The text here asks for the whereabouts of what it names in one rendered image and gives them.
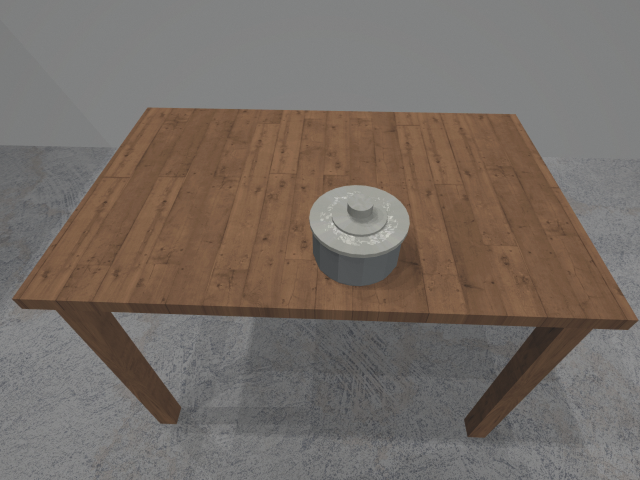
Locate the lid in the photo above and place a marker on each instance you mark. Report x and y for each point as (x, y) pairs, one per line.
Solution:
(383, 231)

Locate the table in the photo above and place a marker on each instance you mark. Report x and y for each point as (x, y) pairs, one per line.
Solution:
(206, 212)

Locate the pot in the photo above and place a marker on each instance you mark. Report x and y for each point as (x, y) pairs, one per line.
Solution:
(354, 271)

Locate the knob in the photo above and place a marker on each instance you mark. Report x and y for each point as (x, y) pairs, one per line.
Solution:
(360, 206)

